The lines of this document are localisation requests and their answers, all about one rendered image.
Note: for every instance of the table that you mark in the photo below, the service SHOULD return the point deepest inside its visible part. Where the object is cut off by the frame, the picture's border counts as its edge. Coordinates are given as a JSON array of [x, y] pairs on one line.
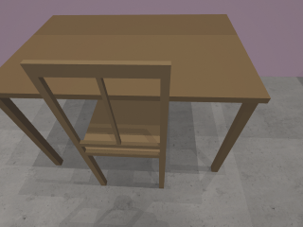
[[208, 64]]

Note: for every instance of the chair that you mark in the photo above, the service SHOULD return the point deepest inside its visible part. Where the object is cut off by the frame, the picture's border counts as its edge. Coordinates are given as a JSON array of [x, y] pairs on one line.
[[118, 128]]

